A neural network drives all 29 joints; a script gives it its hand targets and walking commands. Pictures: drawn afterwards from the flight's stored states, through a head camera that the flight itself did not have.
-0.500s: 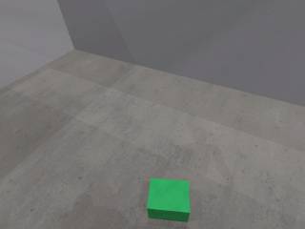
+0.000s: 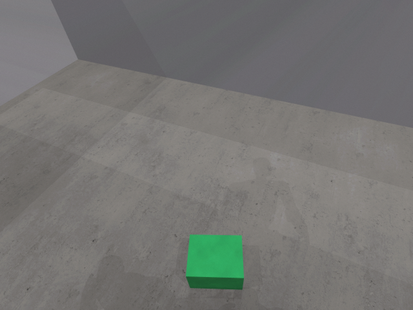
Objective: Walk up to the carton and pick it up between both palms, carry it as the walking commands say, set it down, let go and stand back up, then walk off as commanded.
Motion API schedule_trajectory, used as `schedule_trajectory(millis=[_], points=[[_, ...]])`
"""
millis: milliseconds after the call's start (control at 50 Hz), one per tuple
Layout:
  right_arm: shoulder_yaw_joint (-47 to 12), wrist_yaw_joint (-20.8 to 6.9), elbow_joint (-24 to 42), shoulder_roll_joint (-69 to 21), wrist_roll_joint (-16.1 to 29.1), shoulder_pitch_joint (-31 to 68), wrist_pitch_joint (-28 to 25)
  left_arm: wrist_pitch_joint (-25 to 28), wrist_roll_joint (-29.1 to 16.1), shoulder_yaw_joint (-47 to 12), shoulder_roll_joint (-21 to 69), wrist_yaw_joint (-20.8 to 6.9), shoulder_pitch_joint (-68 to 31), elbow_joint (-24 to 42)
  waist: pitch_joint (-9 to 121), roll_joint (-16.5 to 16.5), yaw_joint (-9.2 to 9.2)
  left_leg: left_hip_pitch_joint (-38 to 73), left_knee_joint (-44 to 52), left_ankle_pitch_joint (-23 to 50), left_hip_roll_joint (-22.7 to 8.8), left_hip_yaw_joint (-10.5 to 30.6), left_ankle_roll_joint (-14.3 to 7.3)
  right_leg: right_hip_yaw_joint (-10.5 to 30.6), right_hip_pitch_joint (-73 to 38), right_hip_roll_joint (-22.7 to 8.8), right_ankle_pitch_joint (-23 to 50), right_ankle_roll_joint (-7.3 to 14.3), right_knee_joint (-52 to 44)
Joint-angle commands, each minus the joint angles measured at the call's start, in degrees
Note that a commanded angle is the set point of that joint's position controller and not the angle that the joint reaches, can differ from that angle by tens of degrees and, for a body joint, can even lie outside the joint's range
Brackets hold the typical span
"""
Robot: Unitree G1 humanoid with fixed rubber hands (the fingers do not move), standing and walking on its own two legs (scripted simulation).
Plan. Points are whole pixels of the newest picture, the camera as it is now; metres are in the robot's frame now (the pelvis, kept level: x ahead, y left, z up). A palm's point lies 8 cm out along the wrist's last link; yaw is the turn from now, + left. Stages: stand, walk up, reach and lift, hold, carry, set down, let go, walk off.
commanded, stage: walk off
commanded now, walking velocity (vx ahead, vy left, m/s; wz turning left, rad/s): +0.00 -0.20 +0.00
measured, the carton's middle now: (215, 261) +0.48 +0.02 -0.69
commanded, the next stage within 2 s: none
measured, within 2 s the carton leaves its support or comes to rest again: neither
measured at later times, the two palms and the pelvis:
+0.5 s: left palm out of the picture +0.05 +0.14 -0.15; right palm out of the picture +0.02 -0.37 -0.12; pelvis +0.01 -0.10 +0.00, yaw -3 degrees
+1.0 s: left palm out of the picture +0.08 -0.02 -0.10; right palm out of the picture +0.01 -0.55 -0.14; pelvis +0.00 -0.27 +0.01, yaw -4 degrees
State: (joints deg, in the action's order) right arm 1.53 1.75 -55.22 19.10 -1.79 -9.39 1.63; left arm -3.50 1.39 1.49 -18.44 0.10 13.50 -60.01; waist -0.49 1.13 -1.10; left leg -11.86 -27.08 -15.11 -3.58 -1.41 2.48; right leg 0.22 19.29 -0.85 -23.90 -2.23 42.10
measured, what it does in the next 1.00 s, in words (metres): steps to the right: right foot, then left foot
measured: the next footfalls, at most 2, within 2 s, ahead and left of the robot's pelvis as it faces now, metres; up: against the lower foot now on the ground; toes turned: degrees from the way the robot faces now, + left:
right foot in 0.06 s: +0.05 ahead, -0.14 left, +0.00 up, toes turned -2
left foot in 0.42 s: +0.03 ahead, +0.00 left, +0.00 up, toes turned +3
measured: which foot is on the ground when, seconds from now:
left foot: down 0.00-0.06, up 0.08-0.40, down 0.42-0.80, up 0.82-1.00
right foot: up 0.00-0.04, down 0.06-0.42, up 0.44-0.78, down 0.80-1.00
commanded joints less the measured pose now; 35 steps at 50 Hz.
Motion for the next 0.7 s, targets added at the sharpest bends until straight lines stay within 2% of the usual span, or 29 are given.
schedule_trajectory(millis=[0,20,40,60,80,100,120,140,180,220,260,300,340,360,380,400,420,440,460,480,500,520,560,600,620,660,680], points=[[3.2,0.6,1.1,11.8,0.2,1.5,0.7,1.0,-0.2,0.9,-4.2,-0.7,4.2,1.8,2.3,5.9,1.2,1.1,-1.2,20.6,-11.4,5.4,-7.3,-2.7,-4.4,-1.0,10.3,0.3,-16.1],[3.3,0.4,0.8,10.7,0.1,0.3,0.9,1.3,0.2,1.3,-5.7,-0.8,6.0,1.6,3.0,3.6,1.96,-2.7,-6.4,14.1,-7.8,2.8,-4.9,-0.9,-10.2,-1.7,18.4,1.2,-22.7],[2.6,0.2,1.7,7.0,-0.2,-1.7,0.8,1.6,0.6,2.8,-11.6,-0.8,8.2,1.8,5.1,-13.5,2.29,-11.2,-20.2,-2.5,-0.9,-2.8,-1.8,12.6,-17.2,-12.8,30.9,4.3,-28.1],[1.5,1.3,2.8,3.8,0.6,0.9,1.2,1.4,0.6,3.2,-14.5,-0.2,6.1,2.7,5.1,-23.3,3.48,-15.1,-31.2,-22.9,3.5,-2.4,-0.8,17.5,-14.0,-17.0,41.6,12.0,-26.2],[1.2,1.9,3.0,3.8,1.7,2.7,2.0,1.6,1.1,2.3,-9.8,-0.3,5.8,3.1,3.5,-19.2,4.29,-13.8,-37.2,-23.8,1.9,1.8,-1.4,16.1,-8.3,-16.4,40.8,14.9,-25.9],[2.0,1.9,2.1,5.4,1.7,2.5,2.1,1.2,0.6,1.9,-8.0,-0.1,3.1,3.9,2.3,-11.5,2.25,-16.1,-40.8,-22.0,1.4,2.2,-2.6,11.5,-9.1,-13.5,38.0,13.9,-24.3],[2.1,1.7,1.1,5.2,1.5,0.9,2.2,0.8,0.4,1.8,-6.7,0.3,1.1,5.0,1.3,-6.1,0.72,-17.3,-41.6,-18.3,1.3,1.0,-2.7,8.7,-10.0,-11.6,38.8,12.6,-23.2],[2.0,1.3,0.6,4.8,1.7,0.4,2.3,0.8,0.6,1.7,-6.5,0.7,-0.2,5.6,1.8,-5.9,0.28,-16.6,-38.3,-15.6,0.5,0.3,-2.5,6.6,-10.6,-9.5,38.8,11.3,-22.3],[1.5,1.6,0.3,3.0,1.3,0.3,1.8,0.6,0.9,1.3,-5.6,0.9,2.0,4.7,2.8,-6.1,1.38,-14.6,-32.0,-13.8,0.8,-1.4,-2.1,6.1,-11.1,-7.8,32.9,11.3,-22.5],[0.9,2.0,0.1,2.2,1.8,0.1,1.4,0.4,1.0,1.2,-5.3,0.9,3.0,4.4,3.4,-7.9,2.15,-13.2,-25.2,-13.5,1.6,-2.5,-2.0,8.8,-12.5,-8.4,30.5,12.8,-23.0],[0.3,2.6,-0.2,0.7,2.0,-1.0,1.2,0.2,0.9,0.6,-3.8,0.9,3.4,3.9,3.1,-9.2,1.9,-9.9,-19.4,-12.9,1.4,-3.0,-2.5,10.8,-11.0,-9.5,29.3,13.7,-24.1],[0.4,3.4,-1.4,1.3,2.1,-3.3,1.1,0.0,0.7,0.1,-2.3,0.8,2.4,3.9,2.0,-7.6,1.16,-7.2,-14.0,-10.1,1.8,-3.5,-2.7,12.6,-9.2,-9.8,29.8,14.1,-24.5],[0.3,3.7,-2.3,1.6,1.8,-7.1,0.6,-0.2,0.0,0.6,-3.7,0.8,1.1,3.9,2.9,-4.4,-1.09,-1.7,-4.1,-3.6,0.9,-3.7,-3.4,11.2,-7.4,-8.3,25.8,12.5,-22.9],[0.4,3.8,-3.1,2.1,1.2,-9.9,0.0,-0.4,-0.5,0.4,-3.0,0.9,1.1,3.7,1.3,-0.4,-3.17,3.9,6.1,4.3,-2.2,-0.8,-4.1,9.8,-2.5,-6.7,22.5,10.1,-20.1],[1.3,4.0,-2.9,6.4,0.0,-12.1,-0.6,-0.1,-0.8,0.3,-2.3,0.7,2.4,4.5,1.9,11.1,-3.74,10.2,14.7,0.7,-17.1,16.5,-7.2,5.1,6.4,-1.2,11.0,5.4,-8.3],[1.9,3.9,-1.5,9.4,-0.1,-7.1,0.0,0.1,0.5,0.8,-1.3,0.8,4.0,4.8,-1.1,15.3,0.21,8.9,14.8,10.4,-26.7,26.4,-11.2,0.9,15.1,4.5,-4.9,2.6,4.4],[2.1,4.1,-2.0,9.8,-0.3,-8.2,0.1,-0.4,1.5,1.4,-3.7,0.8,1.1,5.8,-2.2,10.3,-1.36,1.3,14.3,18.1,-27.9,24.9,-16.3,5.7,12.0,3.2,-4.3,2.3,15.3],[1.8,3.7,-1.8,6.5,0.1,-7.6,-0.3,-0.4,1.6,1.8,-5.0,0.6,-0.9,6.2,-3.5,4.9,-0.92,-1.3,13.9,18.7,-25.4,20.5,-17.0,7.1,12.3,2.5,-1.7,1.6,20.2],[1.3,3.2,-1.0,4.9,0.5,-4.6,-0.5,-0.3,1.7,2.3,-4.7,0.4,0.2,5.5,-3.6,1.3,0.8,-1.3,12.8,16.5,-20.8,14.6,-14.5,7.3,12.3,2.1,0.9,0.5,21.4],[1.5,3.1,-0.4,4.8,0.8,-1.9,-0.7,-0.3,1.7,2.3,-3.6,0.0,3.0,4.5,-2.6,2.6,2.3,0.2,11.7,16.1,-18.3,11.0,-12.7,6.9,12.7,2.0,2.6,-0.5,22.3],[1.4,3.0,0.3,5.0,0.8,-1.6,-1.2,-0.5,1.7,2.3,-3.4,-0.4,4.6,4.1,-1.6,4.9,2.41,2.4,9.8,21.9,-16.5,8.1,-12.3,5.9,13.2,2.3,3.4,-1.5,22.1],[1.5,2.7,-0.4,4.2,1.0,-3.5,-1.4,-0.6,1.6,2.2,-2.8,-0.7,4.1,4.0,-0.1,5.6,1.66,4.3,8.2,26.2,-15.5,6.6,-12.0,5.1,12.7,2.2,3.8,-2.2,21.9],[1.4,2.5,-1.9,3.2,0.7,-7.5,-1.5,-0.8,1.0,1.8,-0.4,-0.8,1.3,5.3,0.6,6.9,-0.15,6.1,6.6,29.8,-14.8,4.5,-11.5,3.1,13.2,1.6,4.2,-4.0,18.9],[2.3,2.1,-2.2,5.0,0.3,-8.4,-1.4,-1.0,0.6,1.2,0.8,-1.6,-1.5,6.8,0.1,11.4,-0.88,6.4,6.1,30.5,-14.3,2.4,-10.3,1.2,12.5,-0.2,5.0,-4.7,12.2],[2.8,2.0,-2.1,6.6,0.1,-8.4,-1.2,-1.1,0.3,0.7,1.3,-1.8,-3.1,7.5,0.6,11.6,-1.88,5.6,6.1,27.6,-13.0,0.8,-9.6,-0.6,9.6,-0.6,5.3,-5.1,7.5],[3.7,1.6,-2.2,7.9,-0.1,-8.8,-0.9,-1.1,0.0,0.3,1.1,-2.2,-4.8,8.7,-0.4,13.2,-2.83,2.4,5.9,23.7,-12.8,-0.3,-8.8,-3.0,4.2,-1.2,4.6,-4.7,-0.7],[3.9,1.4,-2.4,8.2,-0.1,-9.0,-0.6,-1.1,-0.1,0.3,0.0,-2.4,-4.7,8.7,-0.1,12.5,-3.01,1.5,5.5,22.3,-13.1,0.1,-8.8,-4.2,1.9,-0.9,4.9,-4.4,-3.2]])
